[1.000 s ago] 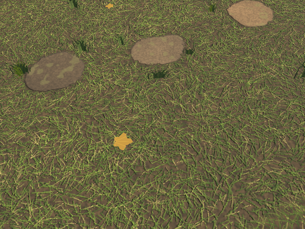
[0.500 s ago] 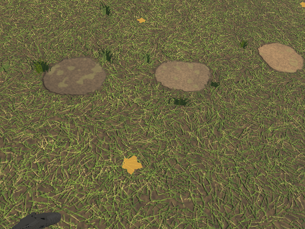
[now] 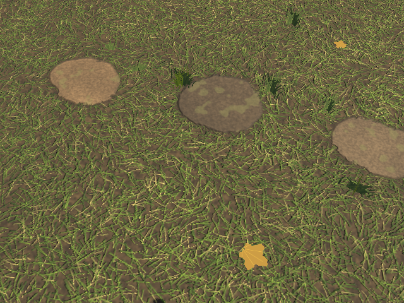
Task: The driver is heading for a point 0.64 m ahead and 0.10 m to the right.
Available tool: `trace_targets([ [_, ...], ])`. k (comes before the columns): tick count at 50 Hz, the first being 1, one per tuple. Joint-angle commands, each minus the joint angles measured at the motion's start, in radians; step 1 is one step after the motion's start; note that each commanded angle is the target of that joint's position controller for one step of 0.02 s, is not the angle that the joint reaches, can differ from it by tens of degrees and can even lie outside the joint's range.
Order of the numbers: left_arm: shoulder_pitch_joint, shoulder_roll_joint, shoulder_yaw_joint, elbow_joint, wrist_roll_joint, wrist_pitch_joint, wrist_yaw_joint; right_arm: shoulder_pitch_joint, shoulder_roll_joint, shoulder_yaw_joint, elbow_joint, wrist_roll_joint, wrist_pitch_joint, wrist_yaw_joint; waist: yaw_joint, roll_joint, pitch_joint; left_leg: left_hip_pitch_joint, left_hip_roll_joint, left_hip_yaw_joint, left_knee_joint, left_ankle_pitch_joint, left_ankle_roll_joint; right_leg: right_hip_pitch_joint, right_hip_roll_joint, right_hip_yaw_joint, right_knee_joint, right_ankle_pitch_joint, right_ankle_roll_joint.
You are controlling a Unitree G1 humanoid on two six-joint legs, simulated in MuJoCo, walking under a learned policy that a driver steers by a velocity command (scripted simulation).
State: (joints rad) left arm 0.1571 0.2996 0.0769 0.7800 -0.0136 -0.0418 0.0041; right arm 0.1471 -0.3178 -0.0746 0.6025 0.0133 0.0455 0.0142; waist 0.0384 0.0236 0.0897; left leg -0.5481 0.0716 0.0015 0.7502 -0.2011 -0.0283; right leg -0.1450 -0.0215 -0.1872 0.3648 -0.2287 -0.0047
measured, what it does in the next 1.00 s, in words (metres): walks ahead, turning right: left foot, then right foot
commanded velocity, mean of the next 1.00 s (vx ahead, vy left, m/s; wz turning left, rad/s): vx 0.21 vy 0.00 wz -0.19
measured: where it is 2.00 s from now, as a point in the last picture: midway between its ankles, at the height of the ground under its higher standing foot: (280, 244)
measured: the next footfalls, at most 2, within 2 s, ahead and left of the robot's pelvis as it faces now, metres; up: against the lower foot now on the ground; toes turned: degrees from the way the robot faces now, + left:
left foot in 0.08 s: +0.14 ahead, +0.13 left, +0.00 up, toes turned +5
right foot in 0.42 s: +0.11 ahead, -0.11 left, +0.00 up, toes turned +1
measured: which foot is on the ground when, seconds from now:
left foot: up 0.00-0.06, down 0.08-0.46, up 0.48-0.72, down 0.74-1.00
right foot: down 0.00-0.08, up 0.10-0.40, down 0.42-0.74, up 0.76-1.00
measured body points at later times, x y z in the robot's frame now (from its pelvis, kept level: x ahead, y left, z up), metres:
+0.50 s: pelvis +0.07 +0.01 -0.01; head +0.08 -0.01 +0.44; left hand +0.16 +0.29 -0.12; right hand +0.26 -0.24 -0.11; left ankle +0.09 +0.12 -0.73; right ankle +0.07 -0.11 -0.74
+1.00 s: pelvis +0.22 +0.02 +0.00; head +0.25 +0.03 +0.45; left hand +0.46 +0.23 -0.10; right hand +0.18 -0.26 -0.11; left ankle +0.17 +0.15 -0.74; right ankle +0.26 -0.16 -0.67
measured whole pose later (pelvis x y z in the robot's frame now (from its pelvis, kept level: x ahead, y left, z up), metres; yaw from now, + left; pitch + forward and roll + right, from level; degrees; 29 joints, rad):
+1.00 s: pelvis +0.22 +0.02 +0.00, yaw -18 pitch +2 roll +1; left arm 0.19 0.31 0.08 0.70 -0.03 -0.03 -0.02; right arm 0.35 -0.25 -0.07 0.79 -0.01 -0.09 -0.01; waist -0.06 -0.06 0.00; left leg -0.03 -0.01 0.12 0.27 -0.27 0.02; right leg -0.68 -0.08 0.07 1.01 -0.16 0.01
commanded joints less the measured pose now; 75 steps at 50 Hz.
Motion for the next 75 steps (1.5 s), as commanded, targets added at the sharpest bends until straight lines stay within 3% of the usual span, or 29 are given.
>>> trace_targets([
  [1,-0.069,0.189,0.047,-0.07,-0.023,-0.002,-0.002,0.021,-0.088,-0.031,-0.087,0.0,0.003,0.016,-0.037,-0.115,-0.127,0.131,-0.01,0.022,-0.096,-0.013,0.037,0.045,-0.289,0.11,-0.011,0.432,-0.165],
  [3,-0.057,0.176,0.044,-0.06,-0.033,0.007,-0.004,0.065,-0.11,-0.048,-0.085,-0.005,0.003,0.013,-0.07,-0.084,-0.149,0.264,-0.061,0.053,-0.246,0.079,0.082,0.024,-0.244,0.059,0.148,0.42,-0.105],
  [4,0.014,0.143,0.034,-0.042,-0.015,0.008,-0.008,0.129,-0.179,-0.072,-0.077,-0.009,-0.001,-0.004,-0.082,0.035,-0.201,0.442,-0.029,-0.034,-0.314,0.375,0.129,-0.071,-0.172,0.013,0.336,0.329,-0.04],
  [5,0.042,0.074,0.004,-0.078,0.044,0.007,-0.013,0.148,-0.293,-0.09,-0.103,-0.022,-0.005,-0.027,-0.048,0.324,-0.255,0.672,0.25,-0.407,-0.288,0.829,0.291,-0.386,-0.032,-0.02,0.678,-0.342,0.055],
  [6,0.009,0.099,0.003,-0.079,0.035,0.011,-0.012,0.147,-0.233,-0.063,-0.121,-0.037,-0.025,-0.018,-0.096,0.241,-0.388,0.664,0.35,-0.565,-0.342,0.702,0.435,-0.465,0.024,0.183,0.862,-0.496,0.071],
  [7,-0.048,0.148,0.016,-0.078,0.003,0.022,-0.011,0.129,-0.182,-0.047,-0.113,-0.032,-0.041,-0.009,-0.113,0.121,-0.341,0.617,0.299,-0.455,-0.353,0.656,0.4,-0.48,-0.012,0.229,0.912,-0.44,0.063],
  [9,-0.047,0.126,0.01,-0.058,0.003,0.036,0.003,0.049,-0.115,-0.023,-0.093,-0.012,-0.051,-0.014,-0.068,0.045,-0.265,0.529,0.211,-0.315,-0.354,0.503,0.293,-0.473,-0.059,0.242,0.811,-0.326,0.054],
  [13,0.027,0.062,-0.015,-0.006,0.004,0.059,0.003,-0.059,-0.043,0.011,-0.068,-0.042,-0.054,-0.025,-0.01,0.093,-0.245,0.341,0.128,-0.139,-0.389,0.449,0.251,-0.197,-0.058,0.205,0.525,-0.2,0.088],
  [21,0.024,0.117,-0.008,-0.021,0.017,0.072,0.0,-0.034,-0.103,-0.013,0.02,-0.018,-0.035,-0.044,-0.026,0.077,-0.142,0.279,0.128,-0.126,-0.375,-0.118,0.171,-0.089,-0.019,0.159,0.177,0.031,0.0],
  [23,0.076,0.193,0.018,-0.001,-0.002,0.073,0.012,-0.038,-0.045,-0.005,-0.007,-0.034,-0.039,-0.05,-0.057,-0.14,-0.098,0.167,-0.045,0.049,-0.202,-0.39,0.056,-0.128,-0.12,0.365,0.064,-0.251,-0.14],
  [25,0.155,0.223,0.029,0.007,0.011,0.044,0.015,-0.186,-0.039,-0.009,-0.045,0.002,-0.066,-0.043,0.048,-0.286,0.018,-0.045,-0.138,0.022,0.12,-0.337,0.031,-0.101,-0.291,0.782,-0.23,-0.595,-0.278],
  [28,0.12,0.152,0.014,-0.007,-0.001,0.0,0.023,-0.131,-0.061,-0.027,-0.026,0.005,-0.111,-0.016,0.002,-0.206,-0.022,-0.164,-0.061,-0.079,0.197,-0.267,0.046,0.052,-0.265,0.717,-0.181,-0.371,-0.241],
  [32,0.123,0.169,0.027,-0.024,-0.014,0.016,0.031,-0.157,0.012,-0.008,-0.013,-0.001,-0.146,0.011,0.013,-0.18,-0.082,0.078,-0.113,-0.006,-0.108,-0.153,0.015,0.001,-0.141,0.542,-0.123,-0.168,-0.193],
  [36,0.112,0.153,0.025,-0.055,-0.016,0.028,0.024,-0.019,-0.038,-0.031,0.034,0.023,-0.145,0.006,-0.061,-0.168,-0.11,0.413,-0.124,0.009,-0.347,0.03,0.005,-0.177,-0.1,0.562,-0.047,-0.201,-0.154],
  [37,0.106,0.113,0.014,-0.063,-0.012,0.025,0.021,0.064,-0.062,-0.041,0.053,0.022,-0.145,-0.005,-0.097,-0.143,-0.136,0.549,-0.074,-0.022,-0.355,0.023,0.019,-0.266,-0.065,0.541,0.037,-0.232,-0.118],
  [39,0.078,0.014,-0.015,-0.155,-0.021,0.004,0.019,0.262,-0.228,-0.076,0.087,-0.03,-0.139,-0.012,-0.136,0.251,-0.191,0.747,0.335,-0.649,-0.549,-0.463,0.21,-0.644,0.084,0.339,0.567,-0.377,-0.031],
  [40,0.103,0.087,0.003,-0.142,-0.031,-0.005,0.018,0.198,-0.18,-0.061,0.079,-0.029,-0.148,-0.008,-0.099,0.203,-0.115,0.672,0.364,-0.708,-0.58,-0.573,0.259,-0.703,-0.005,0.368,0.734,-0.325,-0.03],
  [41,0.095,0.129,0.018,-0.125,-0.028,-0.005,0.011,0.158,-0.107,-0.041,0.076,-0.013,-0.153,-0.011,-0.088,0.153,-0.04,0.634,0.311,-0.581,-0.576,-0.504,0.234,-0.735,-0.026,0.365,0.786,-0.231,-0.032],
  [44,0.068,0.09,0.016,-0.109,-0.016,-0.007,-0.007,0.109,-0.056,-0.022,0.086,-0.017,-0.157,-0.018,-0.07,0.091,-0.007,0.564,0.198,-0.262,-0.589,-0.079,0.17,-0.695,-0.075,0.339,0.78,-0.038,-0.016],
  [55,-0.18,0.013,-0.022,-0.242,-0.014,-0.006,-0.068,0.19,-0.135,-0.04,0.162,0.004,-0.136,-0.031,-0.116,0.043,0.018,0.559,0.192,0.109,-0.593,0.316,0.162,-0.541,-0.053,0.161,0.322,0.196,-0.017],
  [58,-0.133,0.068,0.005,-0.251,-0.01,0.002,-0.074,0.192,-0.179,-0.051,0.169,0.012,-0.119,-0.036,-0.052,0.084,-0.06,0.624,0.204,0.172,-0.416,0.8,0.132,-0.374,0.034,0.089,0.282,0.085,-0.089],
  [60,0.141,0.159,0.059,-0.187,-0.015,0.015,-0.059,0.18,-0.188,-0.049,0.161,0.018,-0.108,-0.044,0.104,0.069,-0.215,0.505,0.167,0.214,-0.047,0.903,0.09,0.025,0.107,0.082,0.214,0.112,-0.163],
  [61,0.28,0.227,0.084,-0.153,-0.019,0.03,-0.035,0.208,-0.127,-0.025,0.14,-0.011,-0.114,-0.045,0.142,-0.059,-0.299,0.234,0.117,0.202,0.272,0.409,0.049,0.335,-0.026,0.304,0.209,0.085,-0.214],
  [62,0.219,0.31,0.078,-0.174,-0.015,0.012,-0.034,0.329,0.008,0.026,0.09,-0.03,-0.141,-0.024,-0.003,-0.286,-0.45,-0.145,-0.071,0.056,0.603,-0.408,0.011,0.604,-0.307,0.929,0.069,-0.162,-0.41],
  [63,0.261,0.192,0.051,-0.179,-0.005,0.003,-0.035,0.211,-0.105,0.004,0.104,0.015,-0.171,-0.011,0.096,-0.14,-0.488,-0.216,-0.047,-0.102,0.671,-0.354,0.027,0.571,-0.33,0.995,-0.067,-0.254,-0.381],
  [64,0.208,0.156,0.037,-0.162,0.002,-0.01,-0.039,0.126,-0.135,-0.005,0.076,0.048,-0.179,-0.009,0.088,-0.117,-0.313,-0.266,-0.006,-0.08,0.644,-0.257,0.047,0.429,-0.307,0.826,-0.083,-0.162,-0.329],
  [66,0.076,0.095,0.014,-0.161,0.008,-0.026,-0.039,0.116,-0.117,-0.002,0.098,0.014,-0.172,-0.024,-0.001,-0.04,-0.168,-0.155,0.08,-0.073,0.502,-0.114,0.046,0.126,-0.228,0.577,-0.097,0.089,-0.271],
  [70,0.037,0.083,0.007,-0.122,0.021,-0.061,-0.039,0.187,-0.08,-0.001,0.133,-0.002,-0.117,-0.026,-0.074,-0.063,-0.108,-0.023,0.096,-0.062,0.4,-0.027,0.009,-0.076,-0.173,0.364,-0.173,0.462,-0.259],
  [75,0.049,0.095,0.003,-0.075,0.02,-0.046,-0.009,0.049,-0.019,0.02,0.099,-0.022,-0.127,-0.019,-0.039,-0.071,-0.086,0.014,0.034,0.001,0.022,0.258,-0.012,-0.078,-0.073,0.172,-0.149,0.715,-0.172],
])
